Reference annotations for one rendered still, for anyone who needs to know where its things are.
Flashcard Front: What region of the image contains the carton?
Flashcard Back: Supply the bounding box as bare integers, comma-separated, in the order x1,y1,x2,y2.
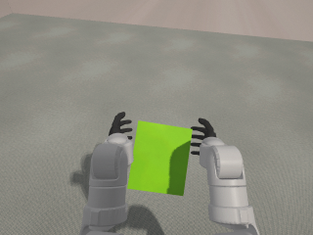
127,120,193,196

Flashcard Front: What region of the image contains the robot left hand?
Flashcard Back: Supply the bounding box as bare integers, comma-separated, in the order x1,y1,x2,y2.
109,112,133,140

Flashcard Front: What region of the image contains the left robot forearm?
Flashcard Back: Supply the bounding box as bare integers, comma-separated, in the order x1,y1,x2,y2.
79,133,134,235

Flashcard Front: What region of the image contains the right robot forearm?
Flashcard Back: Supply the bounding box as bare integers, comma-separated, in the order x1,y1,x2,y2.
199,136,260,235

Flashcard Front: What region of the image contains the robot right hand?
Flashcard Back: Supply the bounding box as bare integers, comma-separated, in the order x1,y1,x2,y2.
190,117,216,156

